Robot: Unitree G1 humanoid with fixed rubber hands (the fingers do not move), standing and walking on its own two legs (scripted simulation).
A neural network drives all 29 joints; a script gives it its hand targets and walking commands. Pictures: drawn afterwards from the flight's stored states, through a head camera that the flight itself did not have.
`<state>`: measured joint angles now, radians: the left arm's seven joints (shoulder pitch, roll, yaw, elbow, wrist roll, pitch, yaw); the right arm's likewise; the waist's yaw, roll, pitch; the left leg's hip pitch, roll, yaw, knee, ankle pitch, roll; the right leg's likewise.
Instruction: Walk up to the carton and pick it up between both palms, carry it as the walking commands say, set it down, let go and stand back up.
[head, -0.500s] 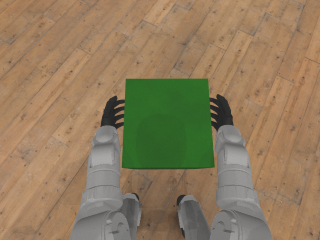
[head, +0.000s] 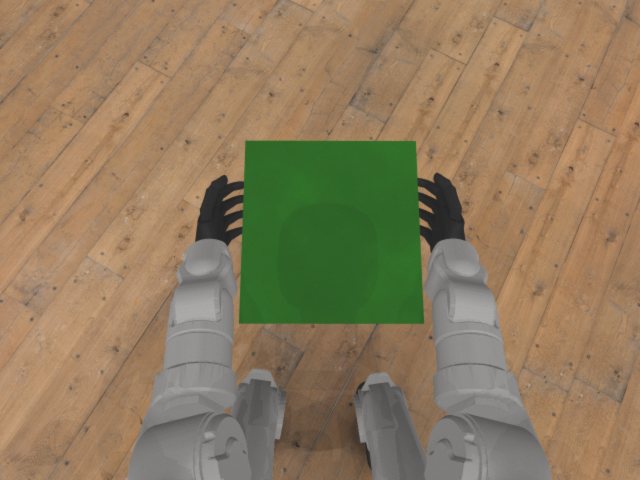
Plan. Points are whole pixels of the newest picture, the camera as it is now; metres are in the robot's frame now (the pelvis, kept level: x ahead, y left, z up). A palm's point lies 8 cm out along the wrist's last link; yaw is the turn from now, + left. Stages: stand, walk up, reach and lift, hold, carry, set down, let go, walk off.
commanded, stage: set down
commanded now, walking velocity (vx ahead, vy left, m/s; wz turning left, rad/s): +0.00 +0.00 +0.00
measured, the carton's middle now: (327, 246) +0.42 +0.00 -0.15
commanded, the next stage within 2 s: none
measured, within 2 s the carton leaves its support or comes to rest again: neither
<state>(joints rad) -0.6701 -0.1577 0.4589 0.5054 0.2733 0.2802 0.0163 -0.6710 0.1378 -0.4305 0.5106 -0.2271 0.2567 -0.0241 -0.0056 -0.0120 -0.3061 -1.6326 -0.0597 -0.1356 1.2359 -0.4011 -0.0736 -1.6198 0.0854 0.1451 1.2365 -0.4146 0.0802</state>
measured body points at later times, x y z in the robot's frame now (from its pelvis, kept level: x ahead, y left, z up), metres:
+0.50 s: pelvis -0.03 +0.00 -0.09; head +0.23 +0.02 +0.28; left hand +0.44 +0.15 -0.19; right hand +0.45 -0.14 -0.18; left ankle +0.06 +0.15 -0.59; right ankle +0.06 -0.15 -0.59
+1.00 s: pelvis -0.04 +0.00 -0.15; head +0.26 +0.01 +0.19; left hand +0.47 +0.15 -0.27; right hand +0.47 -0.14 -0.26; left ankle +0.06 +0.15 -0.59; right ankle +0.06 -0.15 -0.59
